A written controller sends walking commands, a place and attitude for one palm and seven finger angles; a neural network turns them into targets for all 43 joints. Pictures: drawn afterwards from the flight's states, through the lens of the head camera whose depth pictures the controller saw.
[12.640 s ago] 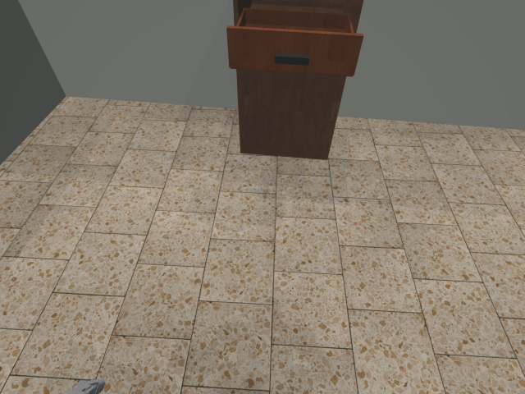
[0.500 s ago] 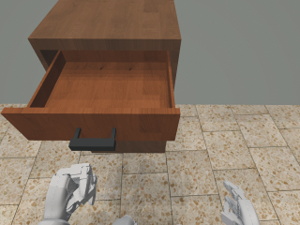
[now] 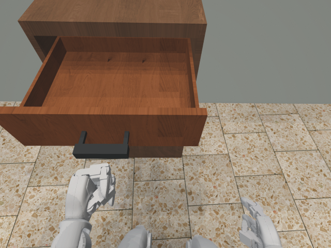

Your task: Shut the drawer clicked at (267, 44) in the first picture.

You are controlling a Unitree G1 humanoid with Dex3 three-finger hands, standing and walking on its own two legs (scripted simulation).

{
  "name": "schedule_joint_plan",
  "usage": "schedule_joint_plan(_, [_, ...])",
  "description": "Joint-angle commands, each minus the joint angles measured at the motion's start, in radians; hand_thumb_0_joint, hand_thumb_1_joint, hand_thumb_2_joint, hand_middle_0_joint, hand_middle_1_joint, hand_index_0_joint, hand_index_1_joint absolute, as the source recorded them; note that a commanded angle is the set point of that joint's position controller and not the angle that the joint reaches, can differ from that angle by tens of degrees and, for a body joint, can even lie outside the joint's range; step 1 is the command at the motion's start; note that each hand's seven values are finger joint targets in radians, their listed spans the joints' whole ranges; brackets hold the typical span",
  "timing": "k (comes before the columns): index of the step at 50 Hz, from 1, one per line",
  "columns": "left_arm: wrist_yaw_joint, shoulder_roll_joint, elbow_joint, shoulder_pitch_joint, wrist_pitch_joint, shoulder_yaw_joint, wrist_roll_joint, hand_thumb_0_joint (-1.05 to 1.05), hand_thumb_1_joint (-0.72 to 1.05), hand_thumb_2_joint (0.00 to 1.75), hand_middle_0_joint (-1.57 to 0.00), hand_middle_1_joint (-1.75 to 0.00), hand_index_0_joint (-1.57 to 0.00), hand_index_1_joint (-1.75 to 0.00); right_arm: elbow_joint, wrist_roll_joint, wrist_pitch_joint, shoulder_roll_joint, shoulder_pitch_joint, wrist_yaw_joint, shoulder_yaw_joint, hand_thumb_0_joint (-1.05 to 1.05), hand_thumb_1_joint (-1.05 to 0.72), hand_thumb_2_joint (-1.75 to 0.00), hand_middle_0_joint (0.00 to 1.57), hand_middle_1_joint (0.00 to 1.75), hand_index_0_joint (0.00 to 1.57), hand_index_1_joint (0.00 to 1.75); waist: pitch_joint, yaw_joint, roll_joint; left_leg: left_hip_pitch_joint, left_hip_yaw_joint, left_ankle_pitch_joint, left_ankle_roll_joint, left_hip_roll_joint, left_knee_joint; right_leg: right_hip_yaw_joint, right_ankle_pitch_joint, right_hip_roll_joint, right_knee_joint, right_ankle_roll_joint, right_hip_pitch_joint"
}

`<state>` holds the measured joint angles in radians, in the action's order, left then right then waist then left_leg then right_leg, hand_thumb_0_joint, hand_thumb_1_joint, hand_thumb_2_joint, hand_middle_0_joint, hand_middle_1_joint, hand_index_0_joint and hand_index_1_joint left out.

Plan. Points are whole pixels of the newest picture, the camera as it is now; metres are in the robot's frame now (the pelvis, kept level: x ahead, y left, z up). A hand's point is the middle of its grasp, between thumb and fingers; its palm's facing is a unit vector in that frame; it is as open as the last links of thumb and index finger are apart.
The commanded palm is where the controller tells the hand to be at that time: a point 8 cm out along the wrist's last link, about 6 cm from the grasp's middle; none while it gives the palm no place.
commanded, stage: bring the fist close to the handle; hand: left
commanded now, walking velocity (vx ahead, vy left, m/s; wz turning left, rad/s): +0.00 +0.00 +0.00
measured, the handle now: (103, 143) +0.34 +0.16 +0.06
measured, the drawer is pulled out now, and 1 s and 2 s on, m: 0.28 0.27 0.13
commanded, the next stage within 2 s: push the drawer shut in 0.30 s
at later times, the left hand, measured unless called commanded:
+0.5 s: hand (110, 190) +0.24 +0.13 +0.06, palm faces +0.03 -1.00 -0.01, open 3.3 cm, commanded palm +0.22 +0.18 +0.06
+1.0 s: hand (114, 170) +0.28 +0.13 +0.05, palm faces +0.02 -1.00 -0.03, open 2.9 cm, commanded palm +0.28 +0.18 +0.06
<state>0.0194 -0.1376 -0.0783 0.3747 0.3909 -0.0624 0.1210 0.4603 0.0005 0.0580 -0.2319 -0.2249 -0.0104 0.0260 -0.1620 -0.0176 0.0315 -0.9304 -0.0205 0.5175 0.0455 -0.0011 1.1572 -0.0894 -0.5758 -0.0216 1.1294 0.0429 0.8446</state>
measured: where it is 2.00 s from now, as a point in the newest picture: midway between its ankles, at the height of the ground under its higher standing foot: outside the picture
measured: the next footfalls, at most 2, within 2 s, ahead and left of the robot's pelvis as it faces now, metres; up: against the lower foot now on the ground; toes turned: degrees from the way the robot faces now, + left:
none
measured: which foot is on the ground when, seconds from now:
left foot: down 0.00-1.00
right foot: down 0.00-1.00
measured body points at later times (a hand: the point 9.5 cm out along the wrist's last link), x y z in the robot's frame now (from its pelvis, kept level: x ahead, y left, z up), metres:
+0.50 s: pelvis +0.00 +0.00 +0.00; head +0.06 +0.01 +0.45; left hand +0.23 +0.18 +0.06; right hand +0.18 -0.22 -0.08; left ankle +0.02 +0.09 -0.65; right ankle -0.01 -0.10 -0.65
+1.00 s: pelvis -0.01 +0.00 +0.00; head +0.06 +0.01 +0.45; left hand +0.27 +0.18 +0.05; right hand +0.16 -0.23 -0.09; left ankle +0.02 +0.09 -0.65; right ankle -0.01 -0.10 -0.65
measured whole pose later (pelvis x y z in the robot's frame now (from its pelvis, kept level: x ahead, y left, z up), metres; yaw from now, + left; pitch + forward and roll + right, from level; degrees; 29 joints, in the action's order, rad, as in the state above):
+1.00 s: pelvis -0.01 +0.00 +0.00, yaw +1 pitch +16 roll -3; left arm 0.05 -0.16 0.13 0.09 0.39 -0.07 0.11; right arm 0.53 -0.01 0.02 -0.25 -0.21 0.01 0.04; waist -0.14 -0.02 0.03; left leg -0.94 0.00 0.48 0.05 -0.01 1.14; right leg -0.11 -0.55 -0.01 1.10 0.04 0.84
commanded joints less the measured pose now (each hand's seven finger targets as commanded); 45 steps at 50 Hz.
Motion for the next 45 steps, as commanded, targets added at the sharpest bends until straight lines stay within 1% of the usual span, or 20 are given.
schedule_joint_plan(1, [0.015,-0.042,-0.260,0.000,0.067,0.015,-0.002,0.00,0.90,0.90,-1.40,-1.60,-1.40,-1.60,-0.169,-0.008,0.043,-0.116,0.026,0.010,-0.057,0.00,-0.90,-0.90,0.20,0.30,0.20,0.30,-0.258,-0.008,0.000,0.275,0.071,-0.337,-0.019,0.015,-0.179,0.043,0.356,0.000,-0.168,-0.011,-0.124])
schedule_joint_plan(2, [0.016,-0.029,-0.269,0.002,0.063,-0.001,0.000,0.00,0.90,0.90,-1.40,-1.60,-1.40,-1.60,-0.174,-0.007,0.041,-0.116,0.031,0.009,-0.055,0.00,-0.90,-0.90,0.20,0.30,0.20,0.30,-0.249,-0.010,-0.006,0.269,0.072,-0.336,-0.019,0.014,-0.181,0.041,0.358,0.000,-0.168,-0.012,-0.124])
schedule_joint_plan(3, [0.023,-0.045,-0.236,0.043,0.055,0.022,-0.006,0.00,0.90,0.90,-1.40,-1.60,-1.40,-1.60,-0.172,-0.008,0.036,-0.118,0.028,0.010,-0.058,0.00,-0.90,-0.90,0.20,0.30,0.20,0.30,-0.235,-0.006,-0.036,0.258,0.074,-0.333,-0.018,0.015,-0.183,0.042,0.355,-0.002,-0.173,-0.012,-0.129])
schedule_joint_plan(5, [0.021,-0.003,-0.247,0.054,0.049,-0.026,-0.009,0.00,0.90,0.90,-1.40,-1.60,-1.40,-1.60,-0.182,-0.008,0.030,-0.113,0.029,0.006,-0.054,0.00,-0.90,-0.90,0.20,0.30,0.20,0.30,-0.219,-0.012,-0.029,0.255,0.074,-0.331,-0.019,0.014,-0.186,0.036,0.355,0.000,-0.171,-0.013,-0.120])
schedule_joint_plan(8, [0.032,-0.054,-0.218,-0.001,0.052,0.021,-0.021,0.00,0.90,0.90,-1.40,-1.60,-1.40,-1.60,-0.175,-0.005,0.021,-0.122,0.036,0.013,-0.054,0.00,-0.90,-0.90,0.20,0.30,0.20,0.30,-0.156,-0.025,-0.065,0.202,0.075,-0.235,-0.016,0.013,-0.181,0.044,0.270,-0.002,-0.185,-0.015,-0.086])
schedule_joint_plan(10, [0.035,-0.034,-0.228,-0.046,0.066,0.000,-0.023,0.00,0.90,0.90,-1.40,-1.60,-1.40,-1.60,-0.180,-0.004,0.023,-0.116,0.046,0.013,-0.051,0.00,-0.90,-0.90,0.20,0.30,0.20,0.30,-0.166,-0.027,-0.033,0.203,0.073,-0.204,-0.016,0.010,-0.176,0.047,0.233,0.002,-0.182,-0.014,-0.066])
schedule_joint_plan(11, [0.036,-0.046,-0.230,-0.074,0.074,0.011,-0.021,0.00,0.90,0.90,-1.40,-1.60,-1.40,-1.60,-0.174,-0.003,0.025,-0.117,0.045,0.015,-0.051,0.00,-0.90,-0.90,0.20,0.30,0.20,0.30,-0.179,-0.026,-0.034,0.203,0.074,-0.197,-0.016,0.010,-0.174,0.049,0.223,0.002,-0.181,-0.014,-0.067])
schedule_joint_plan(14, [0.043,-0.052,-0.261,-0.041,0.092,0.026,-0.012,0.00,0.90,0.90,-1.40,-1.60,-1.40,-1.60,-0.172,-0.003,0.030,-0.112,0.043,0.015,-0.054,0.00,-0.90,-0.90,0.20,0.30,0.20,0.30,-0.248,-0.006,0.000,0.247,0.072,-0.253,-0.017,0.009,-0.176,0.050,0.269,0.000,-0.172,-0.009,-0.098])
schedule_joint_plan(17, [0.030,-0.044,-0.251,0.000,0.080,0.014,-0.002,0.00,0.90,0.90,-1.40,-1.60,-1.40,-1.60,-0.174,-0.008,0.028,-0.115,0.039,0.011,-0.053,0.00,-0.90,-0.90,0.20,0.30,0.20,0.30,-0.237,-0.006,-0.004,0.247,0.070,-0.278,-0.019,0.010,-0.183,0.047,0.303,0.000,-0.177,-0.009,-0.119])
schedule_joint_plan(20, [0.016,-0.026,-0.233,0.002,0.059,-0.013,-0.006,0.00,0.90,0.90,-1.40,-1.60,-1.40,-1.60,-0.175,-0.010,0.023,-0.118,0.034,0.012,-0.052,0.00,-0.90,-0.90,0.20,0.30,0.20,0.30,-0.208,-0.023,-0.030,0.237,0.073,-0.279,-0.016,0.011,-0.181,0.044,0.317,0.001,-0.182,-0.014,-0.111])
schedule_joint_plan(21, [0.014,-0.043,-0.221,-0.023,0.056,0.005,-0.003,0.00,0.90,0.90,-1.40,-1.60,-1.40,-1.60,-0.171,-0.008,0.023,-0.122,0.034,0.014,-0.054,0.00,-0.90,-0.90,0.20,0.30,0.20,0.30,-0.196,-0.029,-0.047,0.219,0.073,-0.257,-0.015,0.011,-0.176,0.047,0.302,0.001,-0.185,-0.016,-0.104])
schedule_joint_plan(23, [0.015,-0.073,-0.209,-0.066,0.058,0.035,-0.008,0.00,0.90,0.90,-1.40,-1.60,-1.40,-1.60,-0.162,-0.006,0.020,-0.126,0.032,0.019,-0.052,0.00,-0.90,-0.90,0.20,0.30,0.20,0.30,-0.178,-0.029,-0.034,0.205,0.074,-0.244,-0.015,0.010,-0.172,0.050,0.282,0.000,-0.183,-0.013,-0.092])
schedule_joint_plan(24, [0.013,-0.055,-0.211,-0.094,0.062,0.023,-0.005,0.00,0.90,0.90,-1.40,-1.60,-1.40,-1.60,-0.161,-0.005,0.021,-0.122,0.040,0.020,-0.051,0.00,-0.90,-0.90,0.20,0.30,0.20,0.30,-0.190,-0.031,-0.027,0.209,0.072,-0.241,-0.013,0.009,-0.167,0.052,0.281,0.002,-0.181,-0.014,-0.088])
schedule_joint_plan(28, [0.021,-0.079,-0.199,-0.184,0.079,0.052,0.000,0.00,0.90,0.90,-1.40,-1.60,-1.40,-1.60,-0.147,-0.006,0.028,-0.126,0.041,0.023,-0.054,0.00,-0.90,-0.90,0.20,0.30,0.20,0.30,-0.209,-0.026,-0.005,0.222,0.076,-0.232,-0.015,0.010,-0.169,0.051,0.251,0.001,-0.180,-0.011,-0.078])
schedule_joint_plan(30, [0.021,-0.056,-0.204,-0.198,0.079,0.030,0.002,0.00,0.90,0.90,-1.40,-1.60,-1.40,-1.60,-0.144,-0.006,0.030,-0.123,0.040,0.020,-0.053,0.00,-0.90,-0.90,0.20,0.30,0.20,0.30,-0.256,-0.022,0.020,0.260,0.077,-0.271,-0.017,0.010,-0.174,0.048,0.284,0.003,-0.173,-0.009,-0.090])
schedule_joint_plan(36, [0.018,-0.040,-0.109,-0.258,0.025,0.010,-0.004,0.00,0.90,0.90,-1.40,-1.60,-1.40,-1.60,-0.136,-0.009,0.013,-0.132,0.032,0.017,-0.053,0.00,-0.90,-0.90,0.20,0.30,0.20,0.30,-0.237,-0.035,-0.021,0.259,0.076,-0.282,-0.015,0.012,-0.185,0.046,0.313,0.004,-0.193,-0.015,-0.105])
schedule_joint_plan(38, [0.029,-0.067,-0.093,-0.321,0.026,0.036,-0.009,0.00,0.90,0.90,-1.40,-1.60,-1.40,-1.60,-0.124,-0.008,0.008,-0.138,0.031,0.023,-0.051,0.00,-0.90,-0.90,0.20,0.30,0.20,0.30,-0.207,-0.045,-0.040,0.243,0.084,-0.249,-0.014,0.015,-0.188,0.044,0.274,0.002,-0.197,-0.015,-0.084])
schedule_joint_plan(40, [0.034,-0.049,-0.080,-0.409,0.034,0.013,-0.012,0.00,0.90,0.90,-1.40,-1.60,-1.40,-1.60,-0.115,-0.008,0.007,-0.137,0.038,0.024,-0.048,0.00,-0.90,-0.90,0.20,0.30,0.20,0.30,-0.196,-0.060,-0.022,0.248,0.090,-0.213,-0.013,0.016,-0.189,0.043,0.233,0.003,-0.201,-0.017,-0.050])
schedule_joint_plan(43, [0.046,-0.066,-0.056,-0.499,0.052,0.023,-0.020,0.00,0.90,0.90,-1.40,-1.60,-1.40,-1.60,-0.093,-0.007,0.010,-0.141,0.040,0.029,-0.049,0.00,-0.90,-0.90,0.20,0.30,0.20,0.30,-0.207,-0.066,-0.015,0.257,0.097,-0.185,-0.011,0.016,-0.187,0.045,0.196,0.005,-0.200,-0.016,-0.029])
schedule_joint_plan(45, [0.049,-0.051,-0.055,-0.542,0.059,0.009,-0.020,0.00,0.90,0.90,-1.40,-1.60,-1.40,-1.60,-0.082,-0.006,0.013,-0.138,0.040,0.027,-0.050,0.00,-0.90,-0.90,0.20,0.30,0.20,0.30,-0.260,-0.062,0.016,0.293,0.099,-0.210,-0.013,0.015,-0.187,0.046,0.214,0.007,-0.196,-0.014,-0.033])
